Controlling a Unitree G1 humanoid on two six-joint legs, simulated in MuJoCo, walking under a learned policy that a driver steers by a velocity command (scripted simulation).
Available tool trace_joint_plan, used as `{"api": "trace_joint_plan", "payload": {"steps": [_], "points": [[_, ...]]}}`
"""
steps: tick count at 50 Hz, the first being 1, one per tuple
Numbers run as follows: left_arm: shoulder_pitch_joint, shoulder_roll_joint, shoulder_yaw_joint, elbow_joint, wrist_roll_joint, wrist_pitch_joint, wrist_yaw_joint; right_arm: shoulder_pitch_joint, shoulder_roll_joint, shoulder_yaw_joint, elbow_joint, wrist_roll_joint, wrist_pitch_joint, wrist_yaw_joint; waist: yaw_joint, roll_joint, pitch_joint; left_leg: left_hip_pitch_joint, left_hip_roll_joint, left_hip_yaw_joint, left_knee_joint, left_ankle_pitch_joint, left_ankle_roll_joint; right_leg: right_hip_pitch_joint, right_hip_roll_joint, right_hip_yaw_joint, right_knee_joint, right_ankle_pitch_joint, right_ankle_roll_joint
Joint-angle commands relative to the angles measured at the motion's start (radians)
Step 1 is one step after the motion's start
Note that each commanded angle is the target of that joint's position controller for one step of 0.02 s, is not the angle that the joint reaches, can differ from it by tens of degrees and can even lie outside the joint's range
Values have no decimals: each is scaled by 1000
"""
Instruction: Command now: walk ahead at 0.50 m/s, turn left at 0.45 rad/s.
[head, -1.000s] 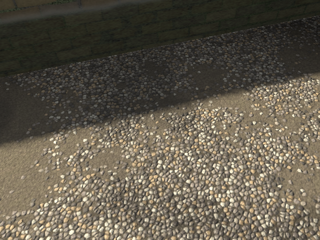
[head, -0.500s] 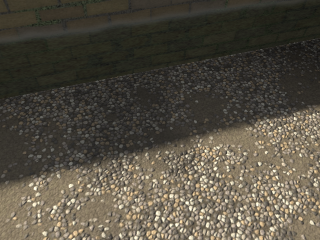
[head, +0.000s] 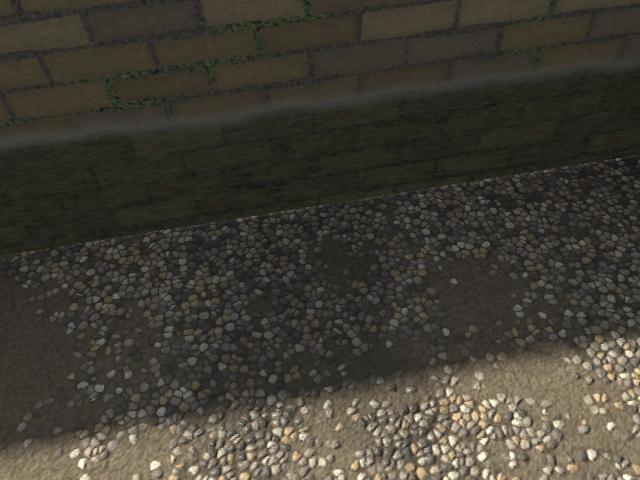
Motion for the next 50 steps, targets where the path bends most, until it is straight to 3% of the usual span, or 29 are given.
{"api": "trace_joint_plan", "payload": {"steps": [1,4,8,13,14,16,17,18,19,20,21,22,23,24,25,26,29,32,35,38,40,41,42,43,44,45,46,48,50], "points": [[-21,108,28,-31,7,-26,4,23,-40,-21,-71,0,17,-3,-12,-159,-23,-141,82,-54,9,105,-11,102,-268,201,-293,70,-140],[7,133,37,-6,12,-28,17,-32,-36,-23,-98,-8,24,-1,-6,-119,-1,-205,82,-67,-95,230,-26,131,-265,100,-306,168,-146],[36,165,44,8,6,-15,30,-149,-14,-12,-136,-11,13,25,33,-97,30,-186,68,-4,-323,384,-19,176,-250,-12,-313,204,-127],[112,204,60,37,-17,17,33,-291,-9,-1,-212,-11,15,56,80,-83,79,-226,50,63,-474,318,17,338,-302,-69,-268,265,-113],[114,212,63,39,-23,25,33,-298,-15,-3,-224,-11,16,61,75,-90,77,-216,39,80,-489,276,30,368,-309,-80,-239,327,-105],[95,241,71,33,-32,38,36,-264,-45,-17,-236,-12,20,66,34,-122,30,-112,-18,136,-501,175,67,398,-309,-112,-122,636,-83],[84,254,75,28,-37,46,38,-195,-71,-32,-226,-11,24,65,-10,-138,-19,-11,-60,165,-503,129,90,398,-302,-126,-8,794,-72],[64,255,74,23,-42,53,40,-56,-111,-58,-192,-8,25,59,-93,-124,-91,179,-110,186,-565,166,122,348,-269,-153,183,850,-47],[72,229,63,13,-30,50,42,117,-185,-96,-144,-6,31,41,-169,-64,-181,484,-96,95,-602,209,166,148,-228,-159,454,657,-1],[137,77,18,-42,17,29,33,118,-307,-116,-138,2,30,26,-69,215,-222,797,163,-414,-662,138,319,-312,-51,-127,817,-243,66],[95,113,12,-62,-13,-14,22,111,-267,-92,-190,-16,9,33,-92,153,-397,888,304,-797,-834,127,432,-449,40,130,992,-458,75],[4,178,29,-80,-54,-33,13,68,-189,-68,-186,-32,-6,39,-114,55,-294,823,283,-626,-838,332,370,-516,-20,174,993,-376,59],[2,167,24,-76,-51,-40,15,15,-149,-56,-186,-30,-15,38,-74,13,-208,687,241,-449,-801,529,327,-485,-68,164,920,-303,45],[6,166,27,-57,-25,-36,25,-55,-114,-46,-193,-25,-16,36,-36,-40,-147,549,196,-324,-788,657,284,-430,-110,156,839,-256,48],[15,181,36,-49,-13,-22,28,-99,-84,-34,-206,-30,-15,30,-7,-27,-127,445,169,-254,-804,738,265,-356,-128,157,792,-235,51],[32,176,38,-45,-12,-4,28,-116,-84,-31,-211,-39,-14,27,15,-20,-121,375,157,-223,-825,791,258,-298,-128,154,768,-217,55],[55,125,26,-41,-2,30,35,-113,-119,-37,-192,-40,-22,16,39,-17,-120,299,129,-123,-852,936,256,-253,-105,130,626,-129,85],[-5,100,14,-53,1,36,32,-116,-114,-31,-172,-33,-9,0,20,19,-126,303,81,-40,-847,905,211,-224,-87,117,421,44,93],[-71,105,11,-63,-6,33,20,-93,-109,-25,-143,-37,3,-6,-18,33,-129,335,78,-34,-838,819,185,-178,-64,115,266,178,90],[-104,121,15,-71,-2,30,12,-91,-96,-16,-112,-40,10,-3,-28,45,-104,373,109,-78,-796,749,182,-166,-53,127,184,135,70],[-88,136,20,-68,3,23,11,-108,-92,-12,-98,-32,16,-6,-7,49,-92,389,113,-108,-728,714,163,-131,-42,117,99,101,43],[-52,145,23,-57,12,17,11,-126,-80,-4,-99,-32,19,-8,20,39,-98,374,84,-107,-679,658,133,-49,-39,113,3,205,24],[-31,188,32,-53,22,12,17,-89,-65,1,-94,-46,13,-10,10,-13,-133,344,23,-90,-619,567,85,68,-100,176,-10,522,-7],[-49,226,33,-65,35,13,23,9,-42,7,-82,-66,3,-10,-59,-128,-187,240,-51,-65,-559,308,41,222,-207,269,63,818,-85],[-44,150,15,-55,33,27,25,49,-16,17,-59,-62,8,-17,-51,-222,-243,184,-79,-40,-503,63,-11,279,-283,351,71,810,-197],[-48,88,-2,-50,16,38,23,9,-41,14,-58,-55,22,-21,-31,-227,-244,189,-69,-31,-497,-73,-34,244,-303,399,31,690,-227],[-68,81,-9,-44,9,48,19,-20,-50,10,-59,-46,42,-25,-33,-220,-223,199,-60,-30,-522,-88,-39,204,-292,408,4,551,-211],[-142,120,-2,-54,0,61,14,-51,-46,15,-53,-51,81,-26,-54,-177,-162,285,-42,-35,-683,34,-24,78,-219,340,-12,280,-121],[-146,145,7,-58,0,57,8,-75,-85,8,-34,-49,92,-25,-17,-90,-103,274,-42,-44,-708,85,13,39,-123,226,0,118,-46]]}}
